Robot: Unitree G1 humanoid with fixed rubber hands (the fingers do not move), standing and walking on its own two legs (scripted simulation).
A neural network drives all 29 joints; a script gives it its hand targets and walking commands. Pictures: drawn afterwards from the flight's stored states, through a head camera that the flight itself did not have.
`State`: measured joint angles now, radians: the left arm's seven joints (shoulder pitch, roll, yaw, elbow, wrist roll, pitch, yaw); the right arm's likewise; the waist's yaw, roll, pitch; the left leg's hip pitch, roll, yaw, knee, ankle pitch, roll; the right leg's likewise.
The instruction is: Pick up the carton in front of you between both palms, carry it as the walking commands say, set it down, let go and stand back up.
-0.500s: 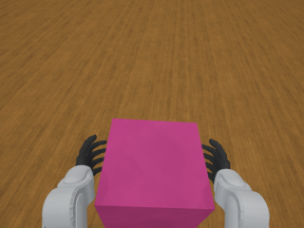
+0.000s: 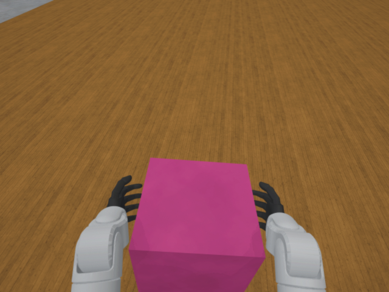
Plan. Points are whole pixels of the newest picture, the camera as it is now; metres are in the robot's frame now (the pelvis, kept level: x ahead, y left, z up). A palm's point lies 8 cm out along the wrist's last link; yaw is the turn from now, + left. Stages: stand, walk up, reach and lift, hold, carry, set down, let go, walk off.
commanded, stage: carry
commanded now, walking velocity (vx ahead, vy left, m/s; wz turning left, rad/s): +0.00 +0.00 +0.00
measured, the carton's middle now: (193, 233) +0.27 +0.00 -0.02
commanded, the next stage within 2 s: hold in 1.30 s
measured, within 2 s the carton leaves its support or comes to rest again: neither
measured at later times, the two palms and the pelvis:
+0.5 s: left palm (127, 221) +0.27 +0.14 +0.03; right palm (274, 223) +0.26 -0.16 +0.03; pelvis -0.02 -0.01 +0.00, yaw +0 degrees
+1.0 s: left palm (123, 227) +0.25 +0.14 +0.04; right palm (275, 229) +0.25 -0.16 +0.04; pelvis -0.04 -0.01 +0.00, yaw +0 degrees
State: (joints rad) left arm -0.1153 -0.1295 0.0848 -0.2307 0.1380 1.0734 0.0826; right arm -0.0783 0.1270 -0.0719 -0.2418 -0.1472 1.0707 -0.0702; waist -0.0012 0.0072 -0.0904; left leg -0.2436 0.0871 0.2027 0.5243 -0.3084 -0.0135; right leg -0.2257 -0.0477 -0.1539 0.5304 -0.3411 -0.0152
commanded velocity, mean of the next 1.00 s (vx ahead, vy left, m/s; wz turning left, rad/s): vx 0.00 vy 0.00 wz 0.00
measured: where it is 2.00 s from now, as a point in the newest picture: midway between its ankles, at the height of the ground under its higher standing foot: outside the picture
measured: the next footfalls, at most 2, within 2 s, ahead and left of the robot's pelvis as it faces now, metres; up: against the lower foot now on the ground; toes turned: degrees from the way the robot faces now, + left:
none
